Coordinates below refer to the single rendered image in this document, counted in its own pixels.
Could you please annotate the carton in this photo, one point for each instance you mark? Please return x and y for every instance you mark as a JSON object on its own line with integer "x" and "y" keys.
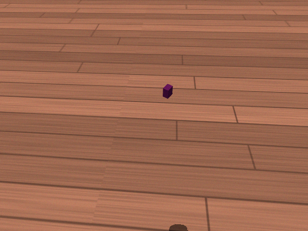
{"x": 167, "y": 91}

